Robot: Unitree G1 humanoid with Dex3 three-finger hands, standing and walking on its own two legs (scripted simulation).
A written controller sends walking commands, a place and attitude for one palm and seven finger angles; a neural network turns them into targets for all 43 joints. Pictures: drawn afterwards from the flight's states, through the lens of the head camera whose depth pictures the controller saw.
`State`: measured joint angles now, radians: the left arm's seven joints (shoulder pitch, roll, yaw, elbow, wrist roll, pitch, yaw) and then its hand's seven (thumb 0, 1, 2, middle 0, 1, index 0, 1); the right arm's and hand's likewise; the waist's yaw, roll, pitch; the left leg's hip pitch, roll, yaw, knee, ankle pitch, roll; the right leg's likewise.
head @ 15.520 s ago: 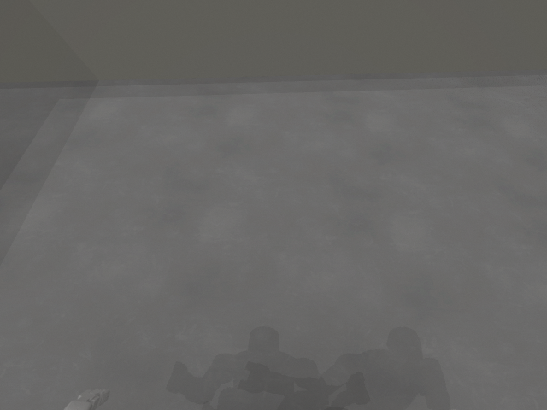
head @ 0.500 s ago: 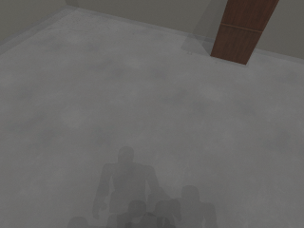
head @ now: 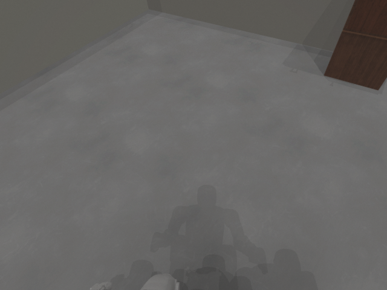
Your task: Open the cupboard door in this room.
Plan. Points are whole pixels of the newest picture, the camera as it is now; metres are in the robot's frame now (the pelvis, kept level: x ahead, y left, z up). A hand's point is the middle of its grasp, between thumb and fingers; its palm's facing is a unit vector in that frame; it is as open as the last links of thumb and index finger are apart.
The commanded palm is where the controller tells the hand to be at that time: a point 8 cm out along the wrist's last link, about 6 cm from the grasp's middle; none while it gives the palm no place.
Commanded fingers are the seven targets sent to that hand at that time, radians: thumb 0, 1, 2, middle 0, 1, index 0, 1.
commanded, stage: turn or walk to find it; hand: left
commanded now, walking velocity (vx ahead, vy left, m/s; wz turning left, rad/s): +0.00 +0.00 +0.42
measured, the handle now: out of the picture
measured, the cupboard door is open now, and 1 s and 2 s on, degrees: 0 0 0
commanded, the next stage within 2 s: none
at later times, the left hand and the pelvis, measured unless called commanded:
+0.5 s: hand out of the picture -0.04 +0.27 -0.18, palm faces +0.27 -0.93 -0.26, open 7.4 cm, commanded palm none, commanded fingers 0.00 0.90 0.90 -0.20 -0.30 -0.20 -0.30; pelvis -0.01 +0.04 +0.00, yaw +13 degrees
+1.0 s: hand out of the picture -0.03 +0.19 -0.15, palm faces +0.41 -0.87 -0.26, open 7.4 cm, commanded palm none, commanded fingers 0.00 0.90 0.90 -0.20 -0.30 -0.20 -0.30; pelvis -0.02 -0.02 +0.00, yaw +26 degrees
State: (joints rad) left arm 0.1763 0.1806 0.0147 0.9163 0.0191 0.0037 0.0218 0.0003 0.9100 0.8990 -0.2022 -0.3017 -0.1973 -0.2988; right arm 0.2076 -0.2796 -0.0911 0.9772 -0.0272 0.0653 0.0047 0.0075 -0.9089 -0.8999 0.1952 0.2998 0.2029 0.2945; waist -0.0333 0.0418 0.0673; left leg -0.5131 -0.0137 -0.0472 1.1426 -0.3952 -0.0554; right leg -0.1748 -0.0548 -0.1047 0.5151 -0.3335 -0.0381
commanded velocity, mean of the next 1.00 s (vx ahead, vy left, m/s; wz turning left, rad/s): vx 0.00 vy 0.00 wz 0.42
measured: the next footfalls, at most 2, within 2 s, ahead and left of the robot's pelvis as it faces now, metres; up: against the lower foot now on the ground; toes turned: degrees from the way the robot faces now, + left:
left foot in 0.28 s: +0.01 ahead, +0.15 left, +0.00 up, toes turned +13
right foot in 0.76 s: +0.07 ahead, -0.09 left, +0.00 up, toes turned +14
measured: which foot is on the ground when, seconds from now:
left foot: up 0.00-0.26, down 0.28-0.76, up 0.78-1.00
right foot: down 0.00-0.30, up 0.32-0.74, down 0.76-1.00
